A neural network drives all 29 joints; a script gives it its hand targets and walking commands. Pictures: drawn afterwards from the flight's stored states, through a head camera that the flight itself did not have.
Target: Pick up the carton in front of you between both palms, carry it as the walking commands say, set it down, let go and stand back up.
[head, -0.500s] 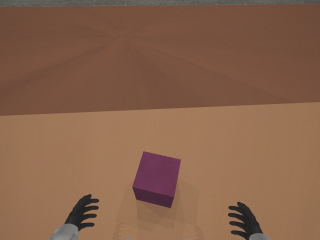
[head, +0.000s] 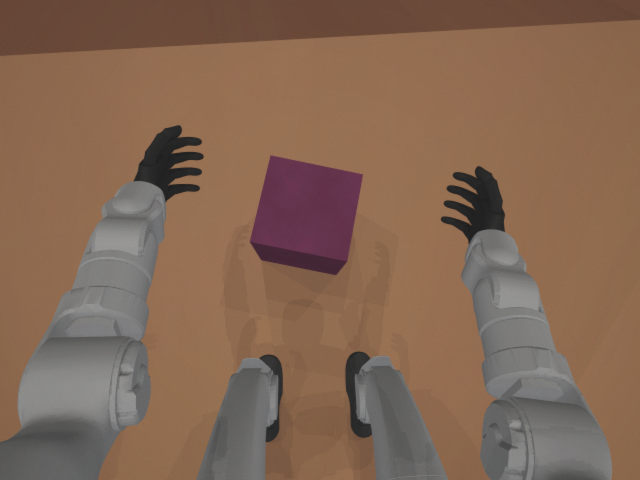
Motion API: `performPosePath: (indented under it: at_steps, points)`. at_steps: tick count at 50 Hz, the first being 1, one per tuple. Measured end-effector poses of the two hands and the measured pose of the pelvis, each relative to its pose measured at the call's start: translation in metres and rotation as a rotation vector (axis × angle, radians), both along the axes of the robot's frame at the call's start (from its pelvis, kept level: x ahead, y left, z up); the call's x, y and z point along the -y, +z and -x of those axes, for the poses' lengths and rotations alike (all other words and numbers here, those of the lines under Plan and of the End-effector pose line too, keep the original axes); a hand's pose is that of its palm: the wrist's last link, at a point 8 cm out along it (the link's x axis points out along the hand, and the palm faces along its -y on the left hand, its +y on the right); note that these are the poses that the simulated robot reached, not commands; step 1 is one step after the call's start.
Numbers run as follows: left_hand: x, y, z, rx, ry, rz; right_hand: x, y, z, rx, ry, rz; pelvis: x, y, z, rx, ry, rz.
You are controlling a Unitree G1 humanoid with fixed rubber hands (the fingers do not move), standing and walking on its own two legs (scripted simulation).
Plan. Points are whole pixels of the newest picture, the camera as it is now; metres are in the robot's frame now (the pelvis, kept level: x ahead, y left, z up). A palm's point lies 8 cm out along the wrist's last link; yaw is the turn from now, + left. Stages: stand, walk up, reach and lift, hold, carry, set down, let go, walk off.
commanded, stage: reach and lift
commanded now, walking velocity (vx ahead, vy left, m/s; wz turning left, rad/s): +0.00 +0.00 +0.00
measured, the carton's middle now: (306, 221) +0.54 +0.00 -0.55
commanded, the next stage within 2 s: none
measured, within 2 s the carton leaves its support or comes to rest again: neither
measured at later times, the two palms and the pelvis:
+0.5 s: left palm (188, 119) +0.59 +0.18 -0.15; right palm (443, 174) +0.51 -0.19 -0.16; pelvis +0.02 +0.01 -0.02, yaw -2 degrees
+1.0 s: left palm (222, 189) +0.57 +0.18 -0.40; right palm (401, 220) +0.50 -0.19 -0.39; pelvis -0.03 +0.00 -0.24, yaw -4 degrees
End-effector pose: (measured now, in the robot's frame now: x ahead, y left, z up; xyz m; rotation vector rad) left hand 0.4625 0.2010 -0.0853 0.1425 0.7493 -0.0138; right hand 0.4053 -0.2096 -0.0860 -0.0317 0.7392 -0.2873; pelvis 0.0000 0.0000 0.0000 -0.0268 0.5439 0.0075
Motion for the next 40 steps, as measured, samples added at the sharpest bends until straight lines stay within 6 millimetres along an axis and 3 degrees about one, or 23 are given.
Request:
performPosePath:
  at_steps: [7,15,19,24,31,40]
  points:
    - [0.006,-0.011,-0.054,0.032,-0.013,0.017,-0.009,-0.012,-0.046,0.042,-0.037,-0.006,-0.005,-0.01,0.009,-0.091,0.004,0.008]
    - [0.011,-0.027,-0.111,0.073,-0.03,0.032,-0.017,-0.031,-0.092,0.081,-0.062,-0.007,-0.008,-0.016,0.002,-0.189,0.007,0.017]
    - [0.013,-0.038,-0.126,0.082,-0.038,0.029,-0.018,-0.042,-0.104,0.091,-0.062,-0.002,-0.01,-0.016,-0.008,-0.238,0.005,0.02]
    - [0.016,-0.059,-0.128,0.065,-0.038,0.031,-0.018,-0.064,-0.104,0.078,-0.062,-0.007,-0.01,-0.019,-0.019,-0.3,-0.004,0.021]
    - [0.027,-0.118,-0.117,0.029,-0.033,0.04,-0.016,-0.118,-0.096,0.042,-0.067,-0.017,-0.006,-0.052,-0.021,-0.368,-0.014,0.024]
    - [0.021,-0.229,-0.104,0.038,0.001,0.016,-0.018,-0.224,-0.093,0.033,-0.045,-0.021,0.0,-0.145,0.003,-0.365,-0.024,0.029]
